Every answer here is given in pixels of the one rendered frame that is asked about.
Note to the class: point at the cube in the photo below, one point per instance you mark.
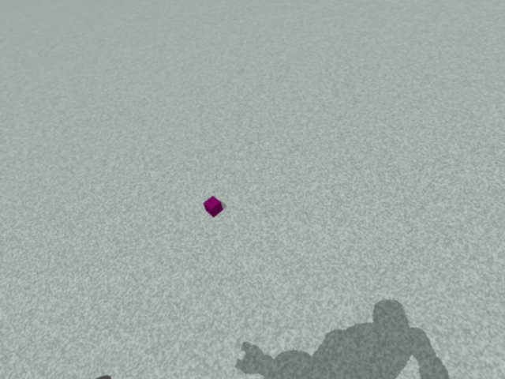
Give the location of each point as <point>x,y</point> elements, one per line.
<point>213,206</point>

